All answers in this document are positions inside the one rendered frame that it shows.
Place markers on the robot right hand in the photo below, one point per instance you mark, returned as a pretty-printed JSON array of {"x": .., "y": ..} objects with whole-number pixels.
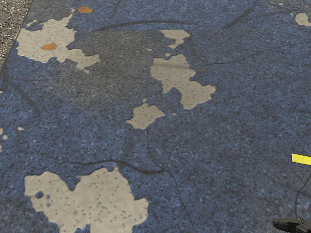
[{"x": 292, "y": 225}]

